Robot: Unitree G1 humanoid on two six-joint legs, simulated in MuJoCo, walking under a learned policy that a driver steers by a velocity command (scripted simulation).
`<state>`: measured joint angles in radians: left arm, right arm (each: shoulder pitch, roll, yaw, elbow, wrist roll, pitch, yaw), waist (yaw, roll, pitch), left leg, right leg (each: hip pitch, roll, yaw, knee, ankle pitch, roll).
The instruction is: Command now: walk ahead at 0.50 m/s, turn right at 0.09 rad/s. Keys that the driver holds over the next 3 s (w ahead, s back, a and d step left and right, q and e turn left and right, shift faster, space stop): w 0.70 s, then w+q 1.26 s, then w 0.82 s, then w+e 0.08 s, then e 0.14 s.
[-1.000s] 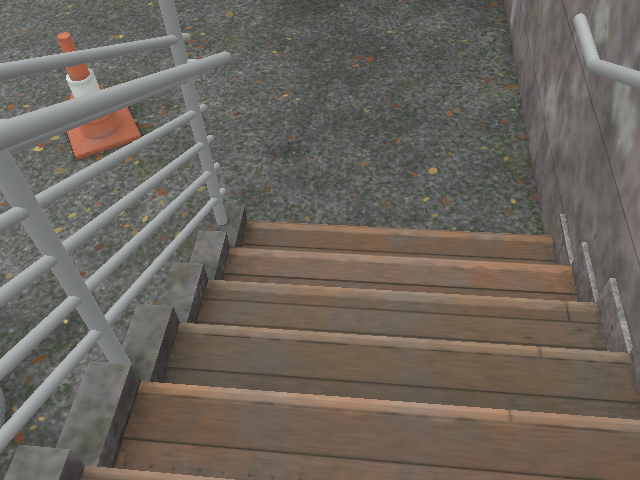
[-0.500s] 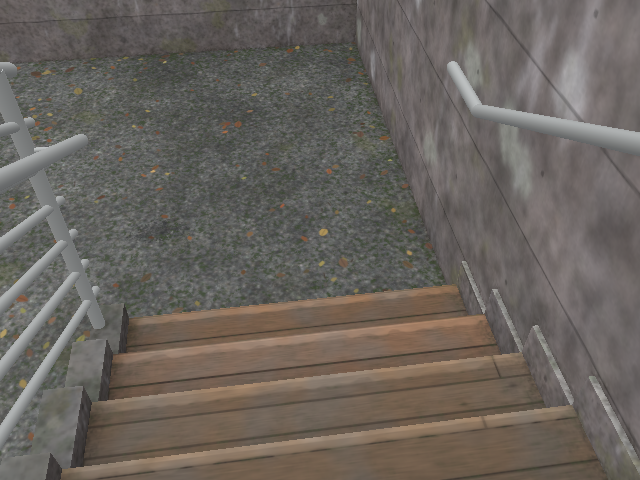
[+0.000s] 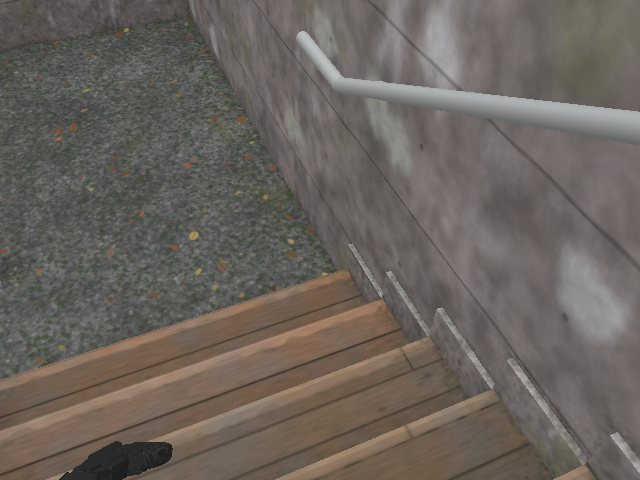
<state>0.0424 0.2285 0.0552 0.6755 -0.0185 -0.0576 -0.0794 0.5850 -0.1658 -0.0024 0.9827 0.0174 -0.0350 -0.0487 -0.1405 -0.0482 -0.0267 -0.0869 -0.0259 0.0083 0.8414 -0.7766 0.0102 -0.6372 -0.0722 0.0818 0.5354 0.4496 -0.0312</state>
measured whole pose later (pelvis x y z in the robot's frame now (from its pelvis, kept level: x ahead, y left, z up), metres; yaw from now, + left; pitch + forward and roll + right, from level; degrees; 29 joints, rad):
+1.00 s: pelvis +0.55 +0.02 -0.27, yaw +6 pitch +3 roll +1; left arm 0.09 0.23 0.03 0.77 0.02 -0.09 0.01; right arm 0.54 -0.15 -0.03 0.94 0.03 -0.07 -0.03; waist -0.06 -0.04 -0.03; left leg -0.24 -0.14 -0.12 0.66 -0.46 0.08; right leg -0.79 -0.08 0.15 0.90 0.19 0.00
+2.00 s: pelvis +1.05 +0.13 -0.59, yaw +40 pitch +3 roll +1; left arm 0.27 0.21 0.04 0.81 0.02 -0.07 0.06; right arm 0.31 -0.18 -0.04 0.83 0.02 -0.01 0.02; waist 0.03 -0.01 -0.01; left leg -0.37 -0.16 -0.06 0.64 -0.30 0.11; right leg -0.71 -0.11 0.12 1.36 -0.38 0.05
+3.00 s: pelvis +1.52 +0.52 -0.89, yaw +39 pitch +3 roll -2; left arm 0.62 0.17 0.05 1.00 -0.04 -0.04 0.03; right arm -0.11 -0.18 -0.03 0.69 -0.02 -0.14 0.07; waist 0.15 0.01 0.01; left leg -0.47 0.03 -0.03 0.44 0.09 0.02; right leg -0.08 0.07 0.19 1.45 -0.87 0.03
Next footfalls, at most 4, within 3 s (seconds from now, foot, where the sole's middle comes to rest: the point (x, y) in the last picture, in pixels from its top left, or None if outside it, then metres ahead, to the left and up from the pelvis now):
0.10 right None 0.23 -0.14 -0.86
0.66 left None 0.50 0.10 -1.02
1.22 right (317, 421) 0.85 -0.11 -1.18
1.82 left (213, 396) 1.05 0.21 -1.34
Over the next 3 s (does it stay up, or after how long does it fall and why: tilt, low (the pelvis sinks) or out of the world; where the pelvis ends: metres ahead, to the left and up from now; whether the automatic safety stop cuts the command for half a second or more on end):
stays up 1.52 0.52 -0.89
